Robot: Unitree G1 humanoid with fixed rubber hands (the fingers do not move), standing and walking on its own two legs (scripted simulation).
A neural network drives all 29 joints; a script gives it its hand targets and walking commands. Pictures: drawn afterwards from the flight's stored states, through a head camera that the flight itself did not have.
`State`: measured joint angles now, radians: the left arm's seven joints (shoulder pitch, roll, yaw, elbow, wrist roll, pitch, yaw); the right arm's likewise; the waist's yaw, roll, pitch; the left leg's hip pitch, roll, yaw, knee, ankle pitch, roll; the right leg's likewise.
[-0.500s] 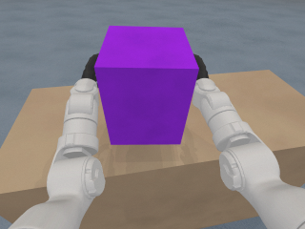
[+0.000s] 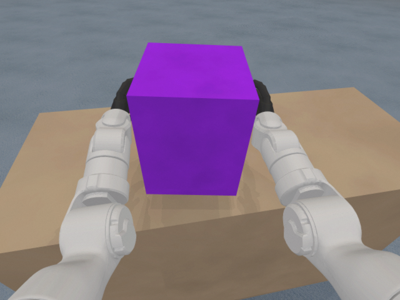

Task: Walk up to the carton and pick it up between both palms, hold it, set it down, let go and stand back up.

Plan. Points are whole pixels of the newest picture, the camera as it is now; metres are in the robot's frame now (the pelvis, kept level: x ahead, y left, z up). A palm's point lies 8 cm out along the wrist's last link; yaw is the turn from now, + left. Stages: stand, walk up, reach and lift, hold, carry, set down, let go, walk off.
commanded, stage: set down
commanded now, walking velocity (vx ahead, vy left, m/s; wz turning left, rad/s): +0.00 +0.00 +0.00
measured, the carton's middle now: (193, 121) +0.42 -0.02 +0.16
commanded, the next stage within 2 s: none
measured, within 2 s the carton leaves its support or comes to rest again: rests again in 1.20 s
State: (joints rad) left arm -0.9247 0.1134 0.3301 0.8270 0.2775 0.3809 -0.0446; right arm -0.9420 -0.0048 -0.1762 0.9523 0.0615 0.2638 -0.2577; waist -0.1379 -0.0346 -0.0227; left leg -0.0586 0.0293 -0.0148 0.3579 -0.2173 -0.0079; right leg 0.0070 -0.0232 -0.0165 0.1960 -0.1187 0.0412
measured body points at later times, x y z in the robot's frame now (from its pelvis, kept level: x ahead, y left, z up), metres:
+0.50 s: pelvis +0.00 +0.00 +0.00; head -0.03 +0.03 +0.45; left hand +0.45 +0.12 +0.17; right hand +0.40 -0.17 +0.16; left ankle -0.01 +0.12 -0.75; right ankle +0.00 -0.15 -0.75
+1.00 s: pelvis +0.00 +0.00 +0.00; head -0.02 +0.03 +0.45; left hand +0.44 +0.12 +0.15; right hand +0.39 -0.17 +0.14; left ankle -0.01 +0.12 -0.75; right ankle +0.00 -0.15 -0.75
